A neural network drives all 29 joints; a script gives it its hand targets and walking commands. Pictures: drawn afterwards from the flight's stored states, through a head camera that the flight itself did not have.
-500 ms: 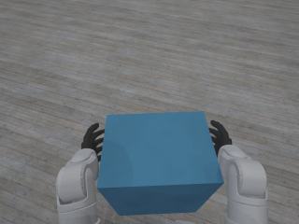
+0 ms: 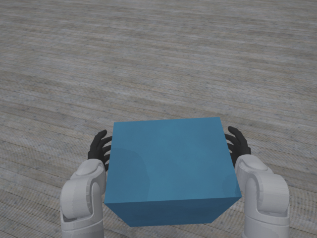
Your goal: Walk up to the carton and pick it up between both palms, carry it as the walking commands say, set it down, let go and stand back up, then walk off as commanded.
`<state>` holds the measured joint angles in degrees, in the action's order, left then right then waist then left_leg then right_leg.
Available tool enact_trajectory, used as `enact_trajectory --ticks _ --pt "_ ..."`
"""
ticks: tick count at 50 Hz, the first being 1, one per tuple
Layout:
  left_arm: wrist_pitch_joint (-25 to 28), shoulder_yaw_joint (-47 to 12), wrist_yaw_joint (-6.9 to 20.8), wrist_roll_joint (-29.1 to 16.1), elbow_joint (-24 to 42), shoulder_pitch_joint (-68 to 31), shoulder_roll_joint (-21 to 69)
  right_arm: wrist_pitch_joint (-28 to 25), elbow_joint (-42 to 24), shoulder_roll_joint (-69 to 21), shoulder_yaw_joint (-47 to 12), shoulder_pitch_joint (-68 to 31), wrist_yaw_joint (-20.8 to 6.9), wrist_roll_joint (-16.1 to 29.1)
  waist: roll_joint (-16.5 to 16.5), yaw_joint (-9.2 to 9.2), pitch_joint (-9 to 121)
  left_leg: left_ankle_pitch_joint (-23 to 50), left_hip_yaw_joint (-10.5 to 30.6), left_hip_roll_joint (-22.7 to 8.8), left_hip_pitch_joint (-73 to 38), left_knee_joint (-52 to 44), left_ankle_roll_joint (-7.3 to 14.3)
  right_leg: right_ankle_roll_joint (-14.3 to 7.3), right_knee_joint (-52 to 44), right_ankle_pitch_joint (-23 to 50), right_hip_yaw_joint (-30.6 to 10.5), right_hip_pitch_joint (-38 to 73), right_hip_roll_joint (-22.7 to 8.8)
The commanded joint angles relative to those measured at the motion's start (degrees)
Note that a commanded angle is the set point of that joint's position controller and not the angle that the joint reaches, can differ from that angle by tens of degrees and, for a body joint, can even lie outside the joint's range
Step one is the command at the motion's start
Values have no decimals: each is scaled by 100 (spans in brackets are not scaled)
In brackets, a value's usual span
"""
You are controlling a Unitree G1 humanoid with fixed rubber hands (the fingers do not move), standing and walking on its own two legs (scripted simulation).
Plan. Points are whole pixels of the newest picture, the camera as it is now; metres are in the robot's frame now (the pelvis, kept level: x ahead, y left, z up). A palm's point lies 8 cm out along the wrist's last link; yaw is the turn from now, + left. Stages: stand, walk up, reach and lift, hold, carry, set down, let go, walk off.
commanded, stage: carry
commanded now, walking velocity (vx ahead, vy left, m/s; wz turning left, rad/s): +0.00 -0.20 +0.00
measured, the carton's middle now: (168, 179) +0.25 +0.00 +0.01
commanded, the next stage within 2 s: none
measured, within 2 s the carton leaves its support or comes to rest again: neither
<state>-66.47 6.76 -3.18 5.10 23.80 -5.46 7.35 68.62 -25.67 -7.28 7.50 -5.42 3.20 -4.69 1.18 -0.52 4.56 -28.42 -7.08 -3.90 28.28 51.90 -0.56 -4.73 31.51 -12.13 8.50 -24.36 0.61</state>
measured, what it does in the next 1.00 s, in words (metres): steps to the right: left foot, then right foot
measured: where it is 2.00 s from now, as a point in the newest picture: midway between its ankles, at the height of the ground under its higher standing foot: outside the picture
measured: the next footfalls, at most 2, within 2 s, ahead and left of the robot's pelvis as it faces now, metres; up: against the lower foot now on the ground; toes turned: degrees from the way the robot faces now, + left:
left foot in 0.06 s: +0.03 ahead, +0.08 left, +0.00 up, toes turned +9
right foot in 0.40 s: +0.01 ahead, -0.25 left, +0.00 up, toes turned -7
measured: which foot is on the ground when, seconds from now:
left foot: up 0.00-0.04, down 0.06-0.40, up 0.42-0.70, down 0.72-1.00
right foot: down 0.00-0.06, up 0.08-0.38, down 0.40-0.72, up 0.74-1.00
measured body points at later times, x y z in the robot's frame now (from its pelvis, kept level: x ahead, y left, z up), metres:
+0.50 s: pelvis -0.05 -0.14 +0.00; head -0.04 -0.16 +0.45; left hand +0.23 +0.00 +0.08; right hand +0.21 -0.32 +0.07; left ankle -0.05 +0.02 -0.68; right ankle -0.03 -0.25 -0.73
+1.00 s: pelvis -0.11 -0.27 +0.01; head -0.10 -0.26 +0.46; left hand +0.17 -0.11 +0.09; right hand +0.16 -0.43 +0.09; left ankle -0.09 -0.10 -0.73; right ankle -0.10 -0.41 -0.71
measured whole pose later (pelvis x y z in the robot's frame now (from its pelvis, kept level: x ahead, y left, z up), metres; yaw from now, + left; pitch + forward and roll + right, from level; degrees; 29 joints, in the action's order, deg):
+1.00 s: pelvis -0.11 -0.27 +0.01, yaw -1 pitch +5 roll -2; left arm -67.9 7.4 -4.1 4.7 25.3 -5.7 7.3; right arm 68.1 -25.4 -7.3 6.8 -5.3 2.3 -5.1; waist 1.5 -0.9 5.8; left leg -13.0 -6.1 -10.5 21.5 30.1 -4.0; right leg 3.5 39.2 -21.2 3.4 -25.4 -2.7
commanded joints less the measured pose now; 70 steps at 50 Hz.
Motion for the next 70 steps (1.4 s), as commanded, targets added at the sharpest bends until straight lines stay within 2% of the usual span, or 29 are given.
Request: enact_trajectory --ticks 1,2,3,4,5,7,10,18,20,21,22,24,27,34,35,36,37,38,40,43,49,52,53,54,57,66,68,69,70 --pt "-163 -4149 1270 -2009 186 -2180 4515 67 -30 -4503 -4188 -2226 -1370 2044 -856 16 1414 509 -77 105 -909 -1447 200 -551 -938 1254 -1229 952 -1322" --pt "-179 -4174 1261 -2017 114 -2228 4495 59 61 -4491 -4134 -2172 -1390 2007 -735 -55 1365 1181 -83 -4 -1532 -2536 235 -302 -803 922 -1062 625 -1153" --pt "-180 -4208 1255 -2040 99 -2323 4477 41 53 -4435 -4053 -2220 -1409 1978 -193 -76 1349 1348 701 -630 -2329 -3180 259 86 -218 388 -848 -100 -875" --pt "-214 -4179 1262 -1986 95 -2323 4444 15 262 -4451 -3923 -1874 -1432 1907 1563 -131 1199 1876 2938 -2541 -2918 -3580 837 558 881 -1165 -306 -1600 -246" --pt "-187 -4269 1279 -1979 174 -2559 4519 -1 332 -4601 -3921 -1907 -1446 1928 1613 -107 910 2850 3074 -3018 -2091 -3645 1421 622 2187 -1796 -775 -1702 -267" --pt "-165 -4344 1347 -2187 277 -2842 4709 -42 112 -4666 -3987 -2228 -1443 1976 616 -100 796 2759 1899 -2214 -1513 -3499 1131 710 3317 -1060 -1411 -1398 -230" --pt "-141 -4413 1298 -2274 398 -2809 4737 -65 -98 -4655 -3963 -2326 -1404 1984 793 -24 962 3458 824 -1473 -1795 -3194 702 945 2781 -620 -1021 -1176 -216" --pt "-310 -4213 1247 -2090 113 -2052 4584 96 -152 -4451 -4072 -2168 -1419 1950 1388 -73 1345 4066 560 -1416 -1666 -2406 478 717 -552 -488 80 439 -41" --pt "-307 -4153 1271 -2031 49 -2070 4554 98 -142 -4461 -4108 -2224 -1427 1969 269 -37 1504 2625 357 -1066 -549 -1351 -43 588 -1387 143 -582 1765 -629" --pt "-255 -4158 1286 -1960 -39 -1908 4513 133 -181 -4474 -4171 -2248 -1428 1965 -1662 83 1551 -41 -229 -245 961 -526 -423 -21 -1338 1938 -2208 2169 -1981" --pt "-204 -4102 1302 -1948 53 -1893 4710 130 -240 -4709 -4395 -2440 -1421 2056 -2069 74 1590 -1135 299 -214 768 545 -243 -509 -1040 2608 -2050 1729 -1957" --pt "-161 -4044 1343 -2016 196 -2101 4820 49 -395 -4868 -4508 -2817 -1400 2182 -1176 59 1441 -719 482 -197 910 1602 -93 -533 -848 2315 -1442 1501 -1667" --pt "-110 -4046 1320 -2044 276 -2146 4768 20 -569 -4789 -4564 -2790 -1359 2269 -1045 34 1381 27 204 -188 768 1092 -143 -488 -877 1277 -1086 1373 -1256" --pt "-214 -4253 1279 -2065 239 -2146 4528 94 -14 -4480 -4225 -2204 -1389 2069 -823 -13 1430 556 -65 140 -949 -1723 203 -508 -919 1431 -1258 1023 -1276" --pt "-228 -4276 1267 -2063 165 -2158 4511 85 44 -4461 -4180 -2173 -1410 2049 -708 -69 1395 1294 -10 -49 -1601 -2779 210 -237 -806 1129 -1091 695 -1111" --pt "-223 -4318 1259 -2081 149 -2257 4500 68 40 -4407 -4092 -2197 -1429 2033 -148 -91 1413 1319 881 -777 -2424 -3265 269 151 -203 606 -911 -90 -851" --pt "-254 -4304 1270 -2047 190 -2319 4494 33 233 -4429 -3982 -1892 -1450 1953 1607 -130 1179 2564 2797 -2531 -2947 -3458 877 590 711 -940 -346 -1478 -270" --pt "-221 -4377 1283 -2043 289 -2546 4561 17 269 -4594 -3976 -1968 -1465 1991 1601 -128 1000 3470 2846 -2913 -2239 -3466 1415 641 2035 -1680 -721 -1586 -314" --pt "-193 -4420 1342 -2206 325 -2725 4736 -29 92 -4670 -4041 -2192 -1461 2027 611 -112 872 3196 1824 -2185 -1661 -3395 1147 710 3160 -1085 -1298 -1332 -236" --pt "-168 -4462 1299 -2261 417 -2698 4722 -53 -130 -4610 -4021 -2330 -1413 2009 808 -38 935 3523 796 -1473 -1736 -3182 712 909 2571 -678 -913 -1063 -233" --pt "-304 -4283 1246 -2143 213 -2062 4553 73 -151 -4382 -4061 -2081 -1404 1950 1470 -139 1186 4178 704 -1531 -1755 -2723 624 808 391 -1038 -66 -83 -88" --pt "-322 -4206 1260 -2072 127 -1997 4551 112 -195 -4427 -4142 -2190 -1421 1984 380 -60 1470 2882 373 -1079 -717 -1460 -8 627 -1360 46 -430 1639 -472" --pt "-288 -4189 1272 -2011 56 -1866 4487 134 -170 -4417 -4157 -2119 -1421 1961 -1151 44 1538 552 -39 -501 693 -724 -393 159 -1442 1470 -1831 2231 -1682" --pt "-214 -4132 1276 -1937 56 -1874 4668 156 -278 -4613 -4375 -2391 -1433 2059 -2159 61 1599 -1110 174 -196 713 169 -283 -447 -1102 2493 -2142 1742 -1977" --pt "-155 -4064 1324 -2029 245 -2120 4789 50 -436 -4819 -4531 -2799 -1409 2212 -1034 44 1418 -478 465 -271 842 1551 -95 -521 -878 2001 -1375 1464 -1577" --pt "-218 -4305 1270 -2064 257 -2126 4545 92 -44 -4447 -4257 -2201 -1410 2089 -804 -18 1413 489 -65 142 -965 -1660 200 -495 -974 1341 -1248 1009 -1264" --pt "-228 -4379 1250 -2076 168 -2232 4519 71 23 -4375 -4129 -2177 -1447 2060 -240 -92 1363 1326 725 -671 -2393 -3202 260 134 -376 562 -929 -43 -865" --pt "-257 -4363 1258 -2043 199 -2262 4520 45 188 -4374 -4016 -1857 -1467 1985 1483 -137 1237 2023 2753 -2425 -2973 -3495 811 587 612 -872 -397 -1390 -298" --pt "-236 -4427 1272 -2043 304 -2460 4602 22 208 -4551 -4024 -1953 -1480 2012 1650 -139 929 3069 2870 -2922 -2150 -3559 1373 651 1901 -1665 -655 -1517 -301"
